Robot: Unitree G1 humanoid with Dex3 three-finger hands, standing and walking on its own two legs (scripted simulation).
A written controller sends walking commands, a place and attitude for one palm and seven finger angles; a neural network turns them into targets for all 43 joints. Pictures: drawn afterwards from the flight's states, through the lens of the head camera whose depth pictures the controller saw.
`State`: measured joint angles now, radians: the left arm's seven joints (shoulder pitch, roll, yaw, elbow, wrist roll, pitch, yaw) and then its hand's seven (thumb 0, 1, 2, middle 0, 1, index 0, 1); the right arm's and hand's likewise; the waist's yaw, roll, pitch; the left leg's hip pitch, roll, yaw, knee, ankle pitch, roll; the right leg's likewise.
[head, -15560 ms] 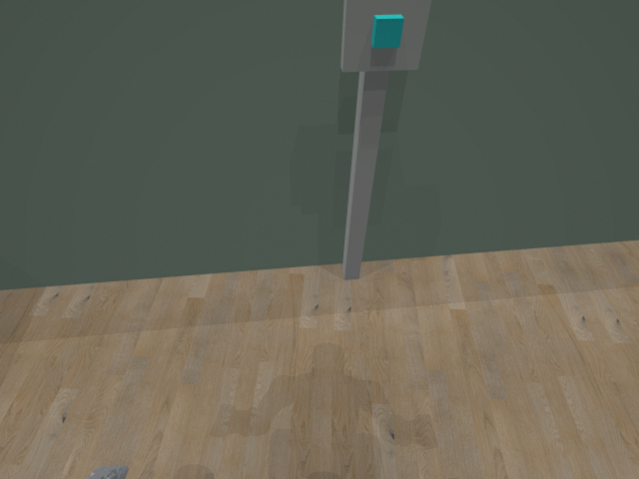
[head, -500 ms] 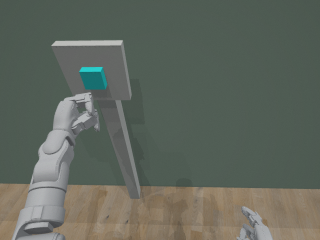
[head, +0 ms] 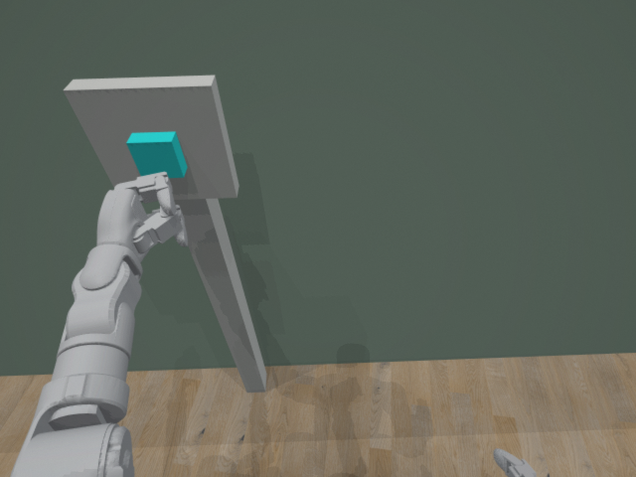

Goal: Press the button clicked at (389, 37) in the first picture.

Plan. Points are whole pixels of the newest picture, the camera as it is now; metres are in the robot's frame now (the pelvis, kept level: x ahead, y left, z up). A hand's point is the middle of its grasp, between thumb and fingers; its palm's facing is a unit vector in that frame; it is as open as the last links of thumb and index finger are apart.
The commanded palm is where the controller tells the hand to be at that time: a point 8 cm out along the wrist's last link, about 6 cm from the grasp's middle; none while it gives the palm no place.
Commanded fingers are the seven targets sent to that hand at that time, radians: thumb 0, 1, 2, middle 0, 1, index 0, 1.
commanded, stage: aim a knuckle at the button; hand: left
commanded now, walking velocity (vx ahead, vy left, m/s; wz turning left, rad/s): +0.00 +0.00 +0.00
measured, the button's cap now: (159, 154) +0.48 +0.24 +0.17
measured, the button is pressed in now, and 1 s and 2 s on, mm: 0 0 15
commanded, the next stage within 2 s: press the button with the knuckle in 0.48 s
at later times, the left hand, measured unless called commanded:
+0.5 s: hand (171, 221) +0.39 +0.20 +0.14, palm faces +0.09 -1.00 +0.00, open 3.1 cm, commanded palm +0.36 +0.25 +0.14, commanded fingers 0.00 0.90 0.90 -1.30 -1.50 -1.30 -1.50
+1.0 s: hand (176, 204) +0.41 +0.20 +0.15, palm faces +0.08 -1.00 +0.00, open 3.1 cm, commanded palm +0.39 +0.25 +0.14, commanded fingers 0.00 0.90 0.90 -1.30 -1.50 -1.30 -1.50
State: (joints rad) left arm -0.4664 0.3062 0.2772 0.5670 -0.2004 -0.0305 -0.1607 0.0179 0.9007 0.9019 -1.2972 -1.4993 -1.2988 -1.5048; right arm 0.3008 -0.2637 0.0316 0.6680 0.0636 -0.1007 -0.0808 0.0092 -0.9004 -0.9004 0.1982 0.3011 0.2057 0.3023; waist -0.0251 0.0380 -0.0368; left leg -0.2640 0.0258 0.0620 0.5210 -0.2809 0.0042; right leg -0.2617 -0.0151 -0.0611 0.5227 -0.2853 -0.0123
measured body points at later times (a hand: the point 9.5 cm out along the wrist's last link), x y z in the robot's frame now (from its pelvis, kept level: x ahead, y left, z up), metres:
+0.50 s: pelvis +0.00 +0.00 +0.00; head +0.00 -0.01 +0.45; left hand +0.38 +0.25 +0.14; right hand +0.14 -0.25 -0.10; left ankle -0.01 +0.12 -0.74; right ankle -0.01 -0.11 -0.74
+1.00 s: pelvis +0.00 +0.00 +0.00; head +0.01 +0.00 +0.45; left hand +0.40 +0.25 +0.15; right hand +0.11 -0.25 -0.11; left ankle -0.01 +0.12 -0.74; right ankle -0.01 -0.11 -0.74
